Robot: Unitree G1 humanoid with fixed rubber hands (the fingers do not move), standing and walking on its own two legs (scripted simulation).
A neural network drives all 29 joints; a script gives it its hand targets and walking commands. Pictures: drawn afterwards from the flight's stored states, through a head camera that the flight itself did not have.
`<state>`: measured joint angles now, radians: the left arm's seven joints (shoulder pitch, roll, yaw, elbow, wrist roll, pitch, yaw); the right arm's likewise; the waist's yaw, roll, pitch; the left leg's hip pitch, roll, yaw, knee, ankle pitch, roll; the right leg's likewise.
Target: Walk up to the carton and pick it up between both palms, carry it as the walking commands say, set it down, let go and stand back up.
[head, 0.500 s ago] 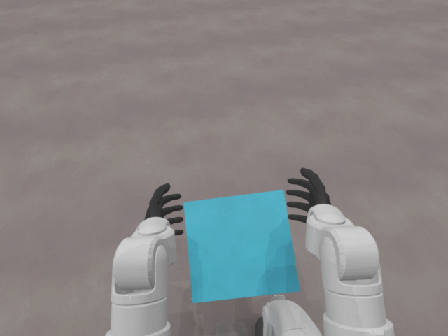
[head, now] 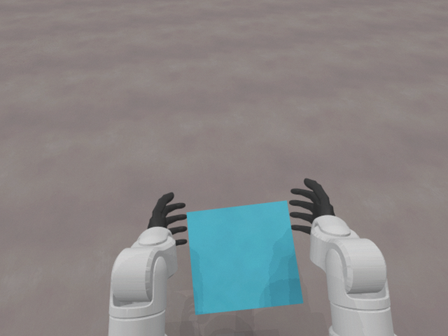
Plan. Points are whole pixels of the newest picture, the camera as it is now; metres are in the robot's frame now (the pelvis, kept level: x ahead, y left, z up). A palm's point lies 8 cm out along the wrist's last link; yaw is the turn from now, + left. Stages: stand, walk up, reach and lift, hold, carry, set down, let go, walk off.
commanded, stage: carry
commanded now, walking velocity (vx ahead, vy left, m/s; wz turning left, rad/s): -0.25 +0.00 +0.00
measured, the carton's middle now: (241, 250) +0.30 -0.02 -0.03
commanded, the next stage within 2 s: none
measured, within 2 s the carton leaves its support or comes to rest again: neither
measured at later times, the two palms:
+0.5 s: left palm out of the picture +0.04 +0.13 +0.09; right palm out of the picture +0.05 -0.13 +0.10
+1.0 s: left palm out of the picture -0.08 +0.18 +0.10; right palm out of the picture -0.05 -0.08 +0.10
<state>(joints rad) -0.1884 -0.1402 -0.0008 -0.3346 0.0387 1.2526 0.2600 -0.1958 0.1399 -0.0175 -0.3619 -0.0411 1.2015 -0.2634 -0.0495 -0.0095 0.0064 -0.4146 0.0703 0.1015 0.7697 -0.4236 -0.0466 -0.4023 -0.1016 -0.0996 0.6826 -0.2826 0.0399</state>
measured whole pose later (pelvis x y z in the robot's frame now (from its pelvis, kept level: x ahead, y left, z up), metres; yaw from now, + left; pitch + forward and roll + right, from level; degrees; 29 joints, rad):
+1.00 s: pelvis -0.33 +0.02 +0.01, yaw +3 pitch -1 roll -1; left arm -0.22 -0.14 0.01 -0.26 0.05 1.27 0.27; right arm -0.21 0.14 -0.01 -0.26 -0.11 1.23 -0.24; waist 0.06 0.02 -0.05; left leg -0.41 0.07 0.09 0.61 -0.24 0.02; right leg -0.42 -0.08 -0.10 0.56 -0.21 0.02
